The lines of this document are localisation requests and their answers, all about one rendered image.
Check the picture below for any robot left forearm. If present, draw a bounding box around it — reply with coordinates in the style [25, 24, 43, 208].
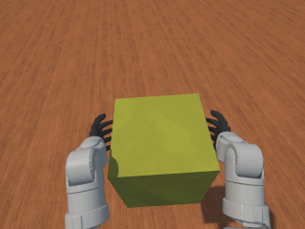
[65, 136, 110, 229]

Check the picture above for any robot right forearm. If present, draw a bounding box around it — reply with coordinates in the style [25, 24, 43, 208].
[215, 131, 272, 229]

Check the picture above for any carton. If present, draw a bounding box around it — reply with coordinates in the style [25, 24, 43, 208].
[107, 94, 221, 208]

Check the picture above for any robot right hand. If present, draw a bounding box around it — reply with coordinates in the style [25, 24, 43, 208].
[206, 110, 231, 149]

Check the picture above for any robot left hand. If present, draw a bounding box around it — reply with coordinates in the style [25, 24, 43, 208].
[89, 114, 113, 151]

